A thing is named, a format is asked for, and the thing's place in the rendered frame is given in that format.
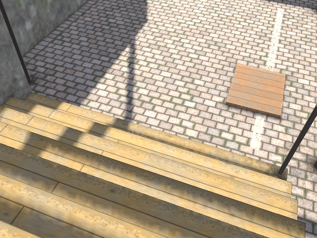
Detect stairs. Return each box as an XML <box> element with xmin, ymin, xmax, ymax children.
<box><xmin>0</xmin><ymin>92</ymin><xmax>306</xmax><ymax>238</ymax></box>

